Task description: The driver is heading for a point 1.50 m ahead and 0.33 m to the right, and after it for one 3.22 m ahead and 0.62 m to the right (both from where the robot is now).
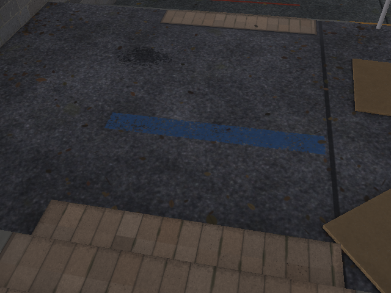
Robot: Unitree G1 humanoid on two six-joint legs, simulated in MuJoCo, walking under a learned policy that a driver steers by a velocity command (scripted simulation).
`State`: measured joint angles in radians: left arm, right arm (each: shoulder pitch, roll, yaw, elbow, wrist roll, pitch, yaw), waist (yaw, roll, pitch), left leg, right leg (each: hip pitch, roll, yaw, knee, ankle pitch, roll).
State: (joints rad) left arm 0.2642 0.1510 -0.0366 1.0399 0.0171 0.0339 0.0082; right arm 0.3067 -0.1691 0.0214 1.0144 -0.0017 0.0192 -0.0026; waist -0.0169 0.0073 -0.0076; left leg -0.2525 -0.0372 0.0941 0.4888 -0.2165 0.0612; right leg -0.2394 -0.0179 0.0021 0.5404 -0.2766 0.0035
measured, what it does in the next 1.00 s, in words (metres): walks ahead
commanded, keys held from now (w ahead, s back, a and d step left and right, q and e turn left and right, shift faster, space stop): no key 0.40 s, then w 0.46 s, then w+e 0.14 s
